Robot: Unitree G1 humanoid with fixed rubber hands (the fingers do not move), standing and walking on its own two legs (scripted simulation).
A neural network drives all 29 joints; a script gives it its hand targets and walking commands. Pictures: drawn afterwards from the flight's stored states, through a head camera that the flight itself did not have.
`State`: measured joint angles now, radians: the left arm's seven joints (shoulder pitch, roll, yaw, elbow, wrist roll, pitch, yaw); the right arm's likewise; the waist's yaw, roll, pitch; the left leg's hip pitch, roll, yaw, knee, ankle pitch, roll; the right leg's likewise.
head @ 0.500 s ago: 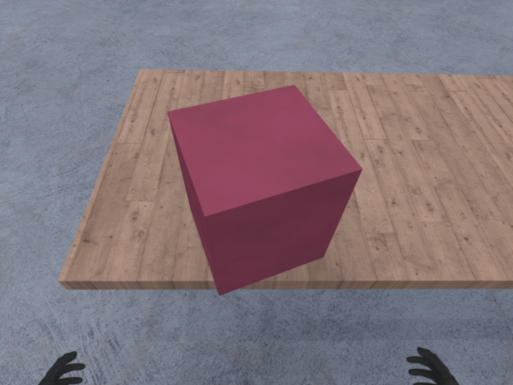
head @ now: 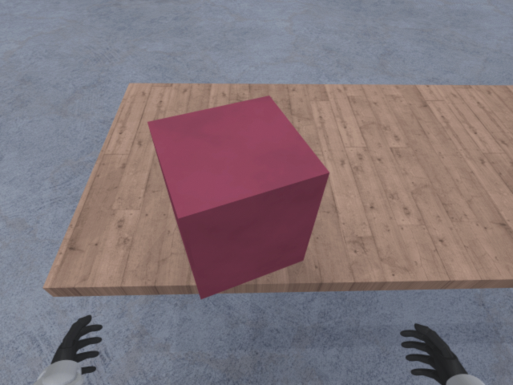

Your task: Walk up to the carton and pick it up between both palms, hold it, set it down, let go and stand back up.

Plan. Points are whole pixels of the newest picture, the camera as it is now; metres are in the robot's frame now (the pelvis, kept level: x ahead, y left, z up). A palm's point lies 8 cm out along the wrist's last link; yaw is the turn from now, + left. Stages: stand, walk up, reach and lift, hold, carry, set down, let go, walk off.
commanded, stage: reach and lift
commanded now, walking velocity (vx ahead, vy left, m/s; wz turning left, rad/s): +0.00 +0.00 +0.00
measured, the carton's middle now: (234, 199) +0.41 +0.07 +0.04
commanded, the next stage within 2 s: none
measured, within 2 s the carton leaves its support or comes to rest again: neither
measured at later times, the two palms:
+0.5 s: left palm (94, 338) +0.18 +0.25 -0.02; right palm (451, 349) +0.20 -0.27 -0.02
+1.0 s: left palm (110, 347) +0.16 +0.21 +0.03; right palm (454, 347) +0.19 -0.26 +0.01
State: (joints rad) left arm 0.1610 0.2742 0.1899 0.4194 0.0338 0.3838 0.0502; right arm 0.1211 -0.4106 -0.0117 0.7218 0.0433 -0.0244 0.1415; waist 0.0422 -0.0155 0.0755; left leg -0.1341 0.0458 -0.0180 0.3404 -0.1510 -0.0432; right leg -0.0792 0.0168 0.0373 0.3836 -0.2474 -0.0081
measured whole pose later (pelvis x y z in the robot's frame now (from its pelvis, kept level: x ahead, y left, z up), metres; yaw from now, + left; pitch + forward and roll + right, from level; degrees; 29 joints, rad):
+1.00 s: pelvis +0.00 -0.02 +0.00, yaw +0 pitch -3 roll +0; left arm 0.44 0.07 0.04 -0.14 0.01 0.15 0.20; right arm 0.35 -0.48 0.09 0.27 0.37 -0.15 0.20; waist 0.07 -0.03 -0.02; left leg -0.13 0.07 -0.03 0.31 -0.14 -0.06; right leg -0.07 0.05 0.03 0.35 -0.23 -0.04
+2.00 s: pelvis +0.00 -0.02 +0.00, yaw -2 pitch -2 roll +0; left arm 0.06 0.05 0.15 -0.43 -0.06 0.66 0.18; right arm -0.15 -0.52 0.13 0.11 0.49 0.20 0.01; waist 0.09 0.02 0.05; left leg -0.10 0.10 0.00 0.26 -0.11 -0.08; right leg -0.05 0.07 0.05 0.28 -0.18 -0.04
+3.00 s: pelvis +0.01 -0.01 +0.00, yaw -1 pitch +3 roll +0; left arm -0.53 0.13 0.27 -0.10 -0.08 0.87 0.18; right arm -0.87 -0.54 0.23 0.66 0.57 0.38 0.03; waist 0.17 0.02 -0.06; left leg -0.23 0.09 -0.02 0.30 -0.12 -0.08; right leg -0.16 0.05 0.04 0.30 -0.19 -0.03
